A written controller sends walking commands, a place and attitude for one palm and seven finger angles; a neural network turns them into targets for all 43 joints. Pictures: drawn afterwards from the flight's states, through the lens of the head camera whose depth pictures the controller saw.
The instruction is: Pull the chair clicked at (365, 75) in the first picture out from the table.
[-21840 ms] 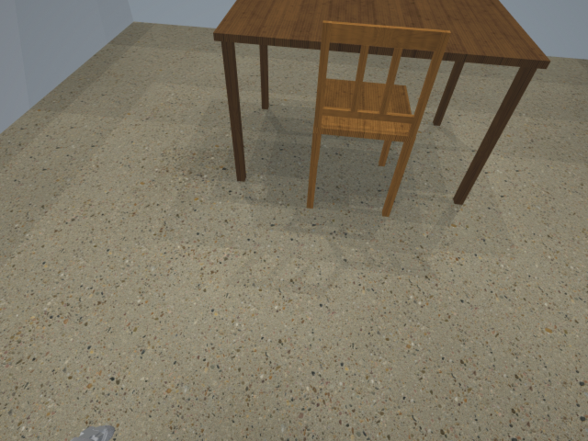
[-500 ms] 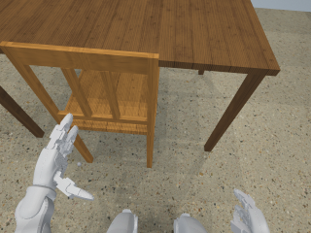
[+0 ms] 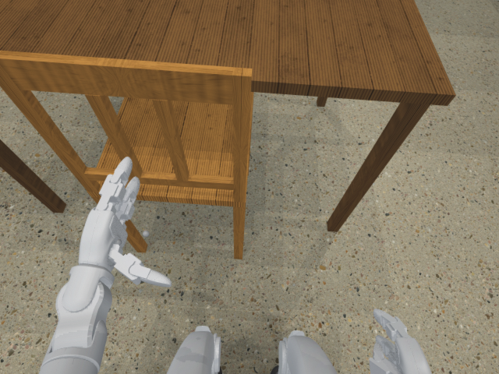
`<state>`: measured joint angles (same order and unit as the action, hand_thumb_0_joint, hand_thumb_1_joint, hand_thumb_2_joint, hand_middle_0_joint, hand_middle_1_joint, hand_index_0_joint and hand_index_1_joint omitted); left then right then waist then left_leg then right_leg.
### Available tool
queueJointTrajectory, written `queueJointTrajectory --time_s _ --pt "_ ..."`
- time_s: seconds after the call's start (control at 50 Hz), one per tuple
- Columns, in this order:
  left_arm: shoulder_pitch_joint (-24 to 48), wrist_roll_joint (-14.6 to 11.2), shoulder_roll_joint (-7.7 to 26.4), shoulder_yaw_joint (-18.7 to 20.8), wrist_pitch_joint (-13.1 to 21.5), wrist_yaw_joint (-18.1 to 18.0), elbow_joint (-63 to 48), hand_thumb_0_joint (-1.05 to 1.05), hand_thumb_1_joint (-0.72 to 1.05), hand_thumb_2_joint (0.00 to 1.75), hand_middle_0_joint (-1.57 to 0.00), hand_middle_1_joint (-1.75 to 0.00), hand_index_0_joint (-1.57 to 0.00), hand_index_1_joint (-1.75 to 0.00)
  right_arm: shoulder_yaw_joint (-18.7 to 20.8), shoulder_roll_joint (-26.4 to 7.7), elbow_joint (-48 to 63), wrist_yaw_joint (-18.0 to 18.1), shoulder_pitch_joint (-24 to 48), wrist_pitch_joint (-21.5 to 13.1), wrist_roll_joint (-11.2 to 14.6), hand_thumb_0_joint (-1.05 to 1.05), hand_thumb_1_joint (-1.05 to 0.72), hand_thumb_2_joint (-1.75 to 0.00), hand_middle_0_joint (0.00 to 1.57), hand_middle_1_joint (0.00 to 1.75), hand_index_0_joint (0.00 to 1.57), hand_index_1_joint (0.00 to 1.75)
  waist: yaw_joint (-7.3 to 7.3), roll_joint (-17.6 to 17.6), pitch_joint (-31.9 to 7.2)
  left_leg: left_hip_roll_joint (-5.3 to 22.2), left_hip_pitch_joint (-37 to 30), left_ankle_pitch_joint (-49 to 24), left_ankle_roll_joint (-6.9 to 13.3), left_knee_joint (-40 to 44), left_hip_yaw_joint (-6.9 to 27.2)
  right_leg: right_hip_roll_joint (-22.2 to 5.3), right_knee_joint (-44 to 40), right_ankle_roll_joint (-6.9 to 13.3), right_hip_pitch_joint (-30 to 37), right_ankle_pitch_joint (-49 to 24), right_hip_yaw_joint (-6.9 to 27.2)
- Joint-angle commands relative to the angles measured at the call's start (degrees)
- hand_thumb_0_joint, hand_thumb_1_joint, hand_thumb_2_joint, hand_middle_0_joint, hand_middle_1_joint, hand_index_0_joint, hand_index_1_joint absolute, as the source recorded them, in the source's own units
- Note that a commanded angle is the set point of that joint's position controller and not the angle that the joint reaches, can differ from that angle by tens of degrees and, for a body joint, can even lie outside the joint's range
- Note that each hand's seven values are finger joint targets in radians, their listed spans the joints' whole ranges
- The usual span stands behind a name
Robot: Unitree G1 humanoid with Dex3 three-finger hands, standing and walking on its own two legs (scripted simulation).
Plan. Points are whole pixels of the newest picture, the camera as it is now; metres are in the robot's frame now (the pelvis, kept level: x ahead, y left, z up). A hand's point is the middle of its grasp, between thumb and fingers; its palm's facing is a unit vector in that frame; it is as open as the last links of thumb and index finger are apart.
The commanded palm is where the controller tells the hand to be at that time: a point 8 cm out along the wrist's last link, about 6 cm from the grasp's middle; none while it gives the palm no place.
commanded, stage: aim the fingers beside a spindle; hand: left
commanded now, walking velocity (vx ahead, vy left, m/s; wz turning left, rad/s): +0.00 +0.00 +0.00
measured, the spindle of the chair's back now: (119, 139) +0.53 +0.27 -0.01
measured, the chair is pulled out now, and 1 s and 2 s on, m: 0.00 0.00 0.00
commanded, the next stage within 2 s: push the fingers through the gap in 1.02 s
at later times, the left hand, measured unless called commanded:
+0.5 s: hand (171, 212) +0.37 +0.14 +0.01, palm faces -0.07 -1.00 -0.05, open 16.9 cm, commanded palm +0.35 +0.20 +0.01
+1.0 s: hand (172, 212) +0.37 +0.14 +0.01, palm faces -0.05 -1.00 -0.06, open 16.9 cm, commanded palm +0.35 +0.20 +0.01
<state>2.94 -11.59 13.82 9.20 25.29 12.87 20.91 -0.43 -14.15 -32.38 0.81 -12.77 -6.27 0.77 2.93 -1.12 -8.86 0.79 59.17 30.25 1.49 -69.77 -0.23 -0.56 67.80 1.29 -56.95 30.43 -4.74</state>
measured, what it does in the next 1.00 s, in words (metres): stands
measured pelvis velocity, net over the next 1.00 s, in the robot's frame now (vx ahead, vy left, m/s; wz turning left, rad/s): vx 0.00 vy -0.01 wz -0.01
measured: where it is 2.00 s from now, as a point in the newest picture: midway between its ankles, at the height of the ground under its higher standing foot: outside the picture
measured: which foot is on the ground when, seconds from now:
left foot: down 0.00-1.00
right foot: down 0.00-1.00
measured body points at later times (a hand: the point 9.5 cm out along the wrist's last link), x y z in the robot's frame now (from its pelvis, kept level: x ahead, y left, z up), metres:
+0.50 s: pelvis +0.00 -0.01 -0.01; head +0.11 +0.00 +0.42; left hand +0.37 +0.19 +0.01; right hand +0.12 -0.26 -0.13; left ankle +0.03 +0.10 -0.64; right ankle +0.02 -0.11 -0.64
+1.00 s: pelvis +0.00 -0.01 -0.01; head +0.11 -0.01 +0.42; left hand +0.37 +0.19 +0.01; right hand +0.13 -0.27 -0.12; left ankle +0.03 +0.10 -0.64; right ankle +0.02 -0.11 -0.64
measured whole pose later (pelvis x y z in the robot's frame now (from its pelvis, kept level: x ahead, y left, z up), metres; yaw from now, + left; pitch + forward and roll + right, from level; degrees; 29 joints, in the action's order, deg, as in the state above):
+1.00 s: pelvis +0.00 -0.01 -0.01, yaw +0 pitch +22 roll -1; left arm 14.4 -8.4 13.1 9.6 28.1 8.7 31.8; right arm 0.3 -14.2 -33.0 -0.5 -12.8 -1.4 0.4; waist 4.2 -1.0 -9.3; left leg 1.3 63.8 31.0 0.8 -72.6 -0.6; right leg -0.2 71.6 2.1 -62.4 31.5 -4.3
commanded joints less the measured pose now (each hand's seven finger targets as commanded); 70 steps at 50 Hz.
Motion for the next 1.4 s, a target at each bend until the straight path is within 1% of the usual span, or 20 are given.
queueJointTrajectory --time_s 0.0,0.14,0.2,0.24,0.28,0.36,0.4,0.42,0.5,0.54,0.6,0.66,0.76,0.98,1.04,1.08,1.14,1.18,1.32,1.38 --pt "14.25 -0.32 7.8 3.25 4.31 -0.82 -10.15 0.0 -0.5 0.3 -0.06 -0.08 -0.06 -0.08 3.41 -8.8 6.67 0.91 -0.93 -1.7 -0.07 0.0 -0.9 -0.9 0.2 0.3 0.2 0.3 0.45 -2.35 -19.23 -0.16 -13.83 -14.77 -0.36 9.08 3.06 0.7 -8.34 0.23 7.89 -12.49 2.5" --pt "18.01 0.48 8.13 3.45 4.28 -2.05 -6.73 0.0 -0.5 0.3 -0.06 -0.08 -0.06 -0.08 3.45 -8.81 6.14 0.56 -1.74 -0.58 -0.27 0.0 -0.9 -0.9 0.2 0.3 0.2 0.3 0.35 -1.42 -21.21 -0.25 -12.36 -16.13 -0.32 7.79 2.95 0.65 -7.01 0.28 8.43 -14.56 2.76" --pt "19.87 0.89 6.0 1.4 4.11 -2.42 -4.74 0.0 -0.5 0.3 -0.06 -0.08 -0.06 -0.08 3.44 -8.62 5.96 0.18 -1.89 0.11 -0.24 0.0 -0.9 -0.9 0.2 0.3 0.2 0.3 1.16 -0.84 -20.53 -0.33 -11.63 -15.2 -0.27 7.24 2.66 0.61 -7.1 0.1 7.31 -14.19 2.91" --pt "21.45 1.36 8.37 3.44 4.58 -2.94 -3.71 0.0 -0.5 0.3 -0.06 -0.08 -0.06 -0.08 3.53 -8.88 5.67 0.3 -2.25 0.37 -0.34 0.0 -0.9 -0.9 0.2 0.3 0.2 0.3 0.87 -0.32 -21.03 -0.33 -10.31 -15.04 -0.16 6.63 2.62 0.69 -6.54 0.2 7.69 -14.31 3.25" --pt "23.42 1.43 6.63 1.86 5.15 -3.15 -4.8 0.0 -0.5 0.3 -0.06 -0.08 -0.06 -0.08 3.58 -8.46 5.64 0.04 -2.2 0.55 -0.48 0.0 -0.9 -0.9 0.2 0.3 0.2 0.3 1.08 -2.44 -22.88 -0.41 -11.97 -16.11 -0.27 6.33 2.48 0.5 -6.28 0.16 7.17 -15.14 3.35" --pt "22.52 1.58 5.78 1.38 5.33 -3.64 -3.32 0.0 -0.5 0.3 -0.06 -0.08 -0.06 -0.08 3.68 -8.5 5.49 -0.43 -2.71 1.17 -0.58 0.0 -0.9 -0.9 0.2 0.3 0.2 0.3 1.22 -1.54 -23.64 -0.3 -11.95 -17.56 -0.27 5.85 2.56 0.64 -5.67 0.14 6.93 -16.48 3.16" --pt "25.77 2.24 6.36 1.45 5.48 -3.96 -1.14 0.0 -0.5 0.3 -0.06 -0.08 -0.06 -0.08 3.67 -8.62 4.91 -0.36 -2.96 1.67 -0.55 0.0 -0.9 -0.9 0.2 0.3 0.2 0.3 1.95 -0.8 -21.75 -0.37 -9.66 -15.1 -0.24 5.42 2.49 0.64 -5.6 0.02 5.83 -14.77 3.37" --pt "25.65 2.33 7.98 3.21 5.69 -4.25 -1.2 0.0 -0.5 0.3 -0.06 -0.08 -0.06 -0.08 3.72 -8.71 4.99 -0.36 -2.97 1.79 -0.58 0.0 -0.9 -0.9 0.2 0.3 0.2 0.3 1.13 -1.39 -22.08 -0.39 -9.39 -14.76 -0.34 5.5 2.45 0.62 -5.47 0.2 6.17 -14.3 3.51" --pt "25.18 2.05 7.98 3.5 5.73 -4.32 -1.14 0.0 -0.5 0.3 -0.06 -0.08 -0.06 -0.08 3.62 -8.45 5.75 -0.41 -3.01 2.51 -0.48 0.0 -0.9 -0.9 0.2 0.3 0.2 0.3 1.08 -0.31 -23.98 -0.68 -8.91 -15.0 -0.05 5.62 1.82 0.7 -5.98 -0.03 9.04 -15.71 4.21" --pt "25.38 1.95 10.61 5.58 5.87 -4.38 -0.92 0.0 -0.5 0.3 -0.06 -0.08 -0.06 -0.08 3.51 -8.69 5.73 -0.32 -3.12 2.72 -0.44 0.0 -0.9 -0.9 0.2 0.3 0.2 0.3 0.74 -0.83 -24.09 -0.64 -8.17 -14.77 -0.04 5.65 1.82 0.78 -5.87 0.13 9.74 -15.62 4.36" --pt "26.07 1.57 8.62 3.83 5.86 -3.73 -0.69 0.0 -0.5 0.3 -0.06 -0.08 -0.06 -0.08 3.41 -8.38 5.67 -0.3 -3.18 2.83 -0.33 0.0 -0.9 -0.9 0.2 0.3 0.2 0.3 1.55 -0.13 -23.69 -0.76 -7.72 -14.33 0.06 5.6 1.56 0.77 -6.5 -0.17 10.36 -16.04 4.75" --pt "24.19 1.31 8.29 3.61 6.11 -3.16 -1.83 0.0 -0.5 0.3 -0.06 -0.08 -0.06 -0.08 3.67 -8.56 5.55 -0.28 -3.43 2.6 -0.22 0.0 -0.9 -0.9 0.2 0.3 0.2 0.3 1.06 -2.03 -24.92 -0.46 -10.42 -16.28 -0.13 5.91 1.88 0.79 -6.12 0.08 9.21 -16.92 4.13" --pt "25.09 1.58 6.14 1.05 5.65 -3.22 -0.84 0.0 -0.5 0.3 -0.06 -0.08 -0.06 -0.08 3.78 -8.75 5.13 -0.36 -3.55 2.75 -0.1 0.0 -0.9 -0.9 0.2 0.3 0.2 0.3 2.09 -1.18 -21.93 -0.33 -10.42 -15.39 -0.12 6.06 2.34 0.77 -6.43 0.02 6.78 -15.57 3.58" --pt "23.19 2.02 10.42 5.85 6.78 -4.48 -0.16 0.0 -0.5 0.3 -0.06 -0.08 -0.06 -0.08 3.54 -8.45 5.94 -0.48 -2.72 3.3 -0.41 0.0 -0.9 -0.9 0.2 0.3 0.2 0.3 0.51 -0.38 -22.87 -0.88 -7.69 -13.97 -0.07 5.82 1.39 0.77 -6.52 0.0 10.48 -15.72 4.86" --pt "25.76 1.6 8.06 3.29 6.43 -3.39 -0.01 0.0 -0.5 0.3 -0.06 -0.08 -0.06 -0.08 3.52 -8.47 6.01 -0.37 -2.54 3.07 -0.19 0.0 -0.9 -0.9 0.2 0.3 0.2 0.3 1.97 -0.38 -22.03 -0.77 -7.27 -13.17 0.2 5.3 1.46 0.78 -6.66 -0.11 9.06 -15.16 4.84" --pt "24.16 1.17 9.77 5.1 6.3 -2.76 0.14 0.0 -0.5 0.3 -0.06 -0.08 -0.06 -0.08 3.67 -8.73 5.8 -0.23 -2.84 3.03 -0.13 0.0 -0.9 -0.9 0.2 0.3 0.2 0.3 1.13 -1.09 -22.98 -0.68 -8.43 -14.17 -0.03 5.45 1.45 0.84 -6.67 0.01 9.38 -15.86 4.81" --pt "28.93 1.14 7.39 1.74 6.28 -2.13 -0.58 0.0 -0.5 0.3 -0.06 -0.08 -0.06 -0.08 3.6 -8.68 5.27 0.01 -3.05 2.58 -0.05 0.0 -0.9 -0.9 0.2 0.3 0.2 0.3 2.85 -2.11 -22.39 -0.6 -9.31 -14.22 0.16 4.88 1.95 0.85 -6.49 0.0 6.97 -15.28 4.45" --pt "30.37 1.21 9.84 4.07 6.33 -2.34 0.38 0.0 -0.5 0.3 -0.06 -0.08 -0.06 -0.08 3.67 -9.03 4.53 0.24 -3.42 2.56 -0.22 0.0 -0.9 -0.9 0.2 0.3 0.2 0.3 2.58 -0.81 -23.32 -0.5 -9.22 -14.56 0.09 4.61 2.22 0.86 -6.18 -0.05 7.14 -15.31 4.46" --pt "35.08 1.69 9.56 3.68 5.72 -2.44 4.04 0.0 -0.5 0.3 -0.06 -0.08 -0.06 -0.08 3.36 -8.9 3.91 0.1 -3.89 2.75 -0.36 0.0 -0.9 -0.9 0.2 0.3 0.2 0.3 3.0 -2.2 -23.42 -0.66 -8.89 -13.94 -0.01 4.7 2.21 0.84 -6.28 0.0 6.35 -14.33 4.33" --pt "35.44 1.84 11.58 5.74 5.44 -2.7 5.76 0.0 -0.5 0.3 -0.06 -0.08 -0.06 -0.08 3.44 -9.27 3.92 0.02 -4.54 3.09 -0.46 0.0 -0.9 -0.9 0.2 0.3 0.2 0.3 2.45 -2.45 -24.41 -0.52 -9.74 -15.02 -0.2 4.99 2.5 0.95 -5.95 0.15 6.26 -14.72 4.02"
